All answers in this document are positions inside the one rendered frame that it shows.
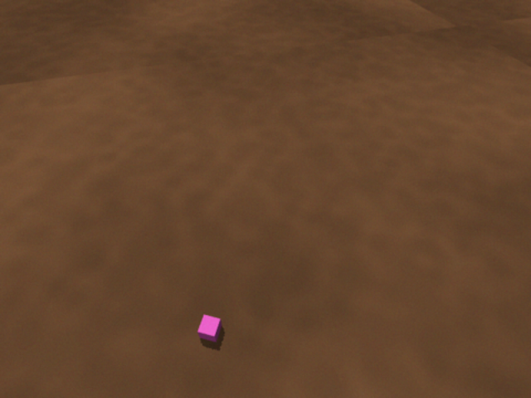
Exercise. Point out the cube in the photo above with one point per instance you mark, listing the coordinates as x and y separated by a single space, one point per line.
209 328

